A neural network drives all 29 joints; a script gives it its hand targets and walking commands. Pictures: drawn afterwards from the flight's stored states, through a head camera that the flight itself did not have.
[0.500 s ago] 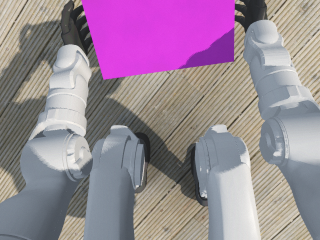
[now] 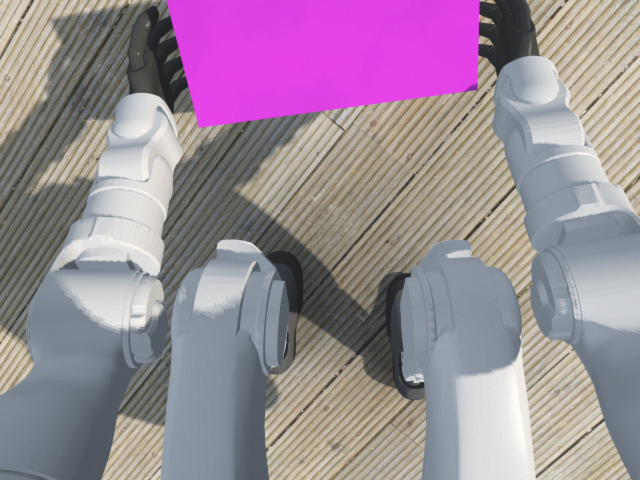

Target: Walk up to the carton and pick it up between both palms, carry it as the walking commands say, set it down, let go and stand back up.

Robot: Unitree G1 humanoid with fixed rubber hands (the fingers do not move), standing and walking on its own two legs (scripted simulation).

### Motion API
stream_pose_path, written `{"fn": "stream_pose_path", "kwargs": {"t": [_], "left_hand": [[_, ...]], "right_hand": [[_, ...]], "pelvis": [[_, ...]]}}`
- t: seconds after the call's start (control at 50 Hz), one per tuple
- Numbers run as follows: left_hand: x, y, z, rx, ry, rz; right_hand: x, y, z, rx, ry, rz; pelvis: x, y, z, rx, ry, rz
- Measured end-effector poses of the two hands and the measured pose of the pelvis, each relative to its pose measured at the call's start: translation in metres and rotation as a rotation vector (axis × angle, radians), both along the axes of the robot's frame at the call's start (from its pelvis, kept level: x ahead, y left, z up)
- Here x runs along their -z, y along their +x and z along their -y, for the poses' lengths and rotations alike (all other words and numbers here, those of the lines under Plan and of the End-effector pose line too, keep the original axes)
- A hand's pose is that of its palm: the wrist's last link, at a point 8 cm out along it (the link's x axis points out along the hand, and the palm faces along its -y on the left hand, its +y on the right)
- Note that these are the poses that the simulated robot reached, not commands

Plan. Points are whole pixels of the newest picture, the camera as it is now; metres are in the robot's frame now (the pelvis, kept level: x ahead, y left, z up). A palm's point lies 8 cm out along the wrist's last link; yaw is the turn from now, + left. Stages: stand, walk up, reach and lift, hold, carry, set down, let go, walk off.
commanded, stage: set down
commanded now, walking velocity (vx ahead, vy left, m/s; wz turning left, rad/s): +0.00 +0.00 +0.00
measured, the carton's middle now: (327, 31) +0.55 +0.02 -0.23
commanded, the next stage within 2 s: let go in 1.94 s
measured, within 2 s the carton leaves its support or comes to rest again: rests again in 0.10 s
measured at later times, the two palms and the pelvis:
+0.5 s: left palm (127, 120) +0.46 +0.25 -0.18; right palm (552, 52) +0.51 -0.22 -0.19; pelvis -0.01 +0.01 -0.01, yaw -1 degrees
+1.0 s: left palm (72, 97) +0.47 +0.23 -0.08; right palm out of the picture +0.52 -0.23 -0.06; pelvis -0.02 +0.01 +0.06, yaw -2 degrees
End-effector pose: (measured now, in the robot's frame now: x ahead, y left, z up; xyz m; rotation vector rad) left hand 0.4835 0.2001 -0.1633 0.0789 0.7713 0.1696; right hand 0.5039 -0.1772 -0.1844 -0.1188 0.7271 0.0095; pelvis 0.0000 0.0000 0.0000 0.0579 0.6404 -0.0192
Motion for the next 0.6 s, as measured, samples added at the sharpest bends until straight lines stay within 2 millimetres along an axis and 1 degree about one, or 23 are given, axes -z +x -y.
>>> {"fn": "stream_pose_path", "kwargs": {"t": [0.04,0.12,0.18,0.24,0.3,0.38,0.42,0.48,0.54,0.6], "left_hand": [[0.003,-0.006,-0.007,-0.014,0.017,0.0],[0.011,-0.023,-0.024,-0.061,0.031,-0.019],[0.017,-0.035,-0.032,-0.088,0.021,-0.027],[0.023,-0.042,-0.036,-0.091,0.01,-0.029],[0.024,-0.041,-0.042,-0.089,0.023,-0.024],[0.019,-0.031,-0.049,-0.095,0.03,0.012],[0.018,-0.027,-0.05,-0.09,0.026,0.017],[0.02,-0.024,-0.047,-0.055,0.02,0.015],[0.022,-0.026,-0.044,-0.028,0.025,0.0],[0.019,-0.028,-0.043,-0.037,0.02,0.035]], "right_hand": [[0.008,-0.007,0.001,-0.002,0.002,-0.013],[0.024,-0.023,0.003,-0.003,0.007,-0.047],[0.025,-0.029,0.01,0.01,0.012,-0.041],[0.024,-0.03,0.015,0.014,0.008,-0.035],[0.018,-0.021,0.023,0.027,-0.005,-0.019],[0.006,-0.004,0.034,0.054,-0.011,0.031],[0.004,0.002,0.038,0.058,-0.013,0.036],[0.005,0.004,0.041,0.06,-0.002,0.029],[0.01,0.0,0.042,0.057,-0.002,0.011],[0.01,-0.003,0.038,0.03,-0.007,0.032]], "pelvis": [[0.0,-0.001,0.0,0.0,0.003,0.008],[-0.001,-0.003,-0.001,0.001,0.006,0.021],[-0.001,-0.004,-0.002,0.002,0.006,0.032],[0.0,-0.006,-0.003,0.008,0.004,0.047],[0.002,-0.009,-0.005,0.017,-0.001,0.063],[0.005,-0.01,-0.008,0.022,-0.01,0.081],[0.007,-0.01,-0.01,0.021,-0.011,0.086],[0.009,-0.009,-0.012,0.017,-0.011,0.087],[0.01,-0.007,-0.013,0.011,-0.012,0.087],[0.005,-0.009,-0.013,0.011,-0.015,0.132]]}}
